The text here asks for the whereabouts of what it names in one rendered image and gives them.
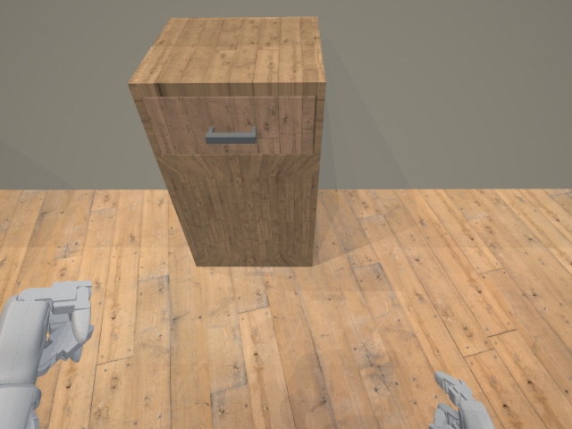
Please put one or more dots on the robot left forearm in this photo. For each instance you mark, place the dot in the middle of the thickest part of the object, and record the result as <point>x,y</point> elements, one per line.
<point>17,406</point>

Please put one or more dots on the cabinet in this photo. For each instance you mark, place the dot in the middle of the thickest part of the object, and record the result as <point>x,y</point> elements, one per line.
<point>243,210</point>

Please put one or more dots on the drawer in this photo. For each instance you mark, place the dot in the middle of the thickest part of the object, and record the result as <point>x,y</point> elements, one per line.
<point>285,124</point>

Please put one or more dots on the robot left hand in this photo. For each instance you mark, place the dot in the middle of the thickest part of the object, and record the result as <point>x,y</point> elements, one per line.
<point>63,309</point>

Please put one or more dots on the robot right hand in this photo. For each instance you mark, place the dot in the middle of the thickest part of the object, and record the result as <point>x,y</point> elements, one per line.
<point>471,413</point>

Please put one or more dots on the handle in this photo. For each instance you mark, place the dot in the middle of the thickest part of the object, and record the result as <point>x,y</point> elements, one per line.
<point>231,137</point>

